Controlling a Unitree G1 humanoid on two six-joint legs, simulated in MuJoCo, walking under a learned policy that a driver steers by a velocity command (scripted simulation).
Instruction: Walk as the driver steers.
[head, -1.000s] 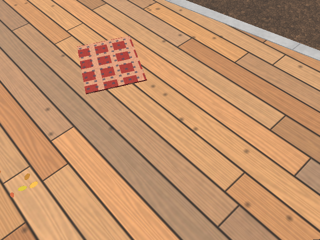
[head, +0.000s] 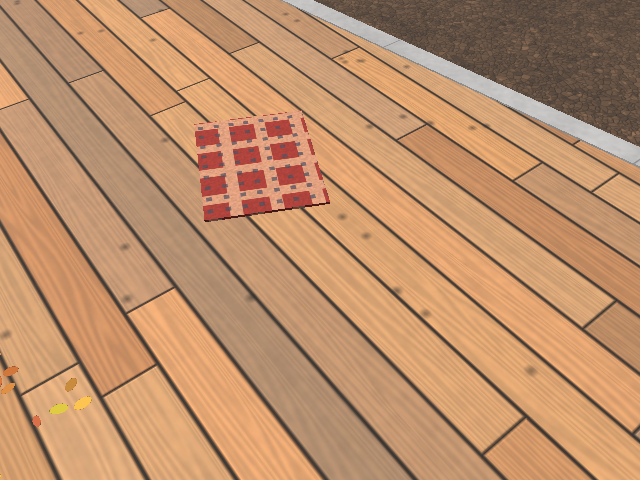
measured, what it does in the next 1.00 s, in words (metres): walks ahead, turning right: left foot, then right foot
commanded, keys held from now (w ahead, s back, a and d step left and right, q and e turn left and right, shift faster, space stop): w+shift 0.08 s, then w+e+shift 0.12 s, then e+shift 0.74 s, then shift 0.06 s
